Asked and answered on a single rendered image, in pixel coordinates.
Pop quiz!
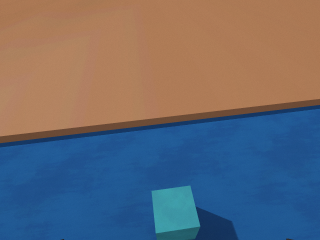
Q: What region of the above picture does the carton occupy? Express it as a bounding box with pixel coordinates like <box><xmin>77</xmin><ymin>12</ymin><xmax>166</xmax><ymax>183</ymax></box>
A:
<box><xmin>151</xmin><ymin>185</ymin><xmax>201</xmax><ymax>240</ymax></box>

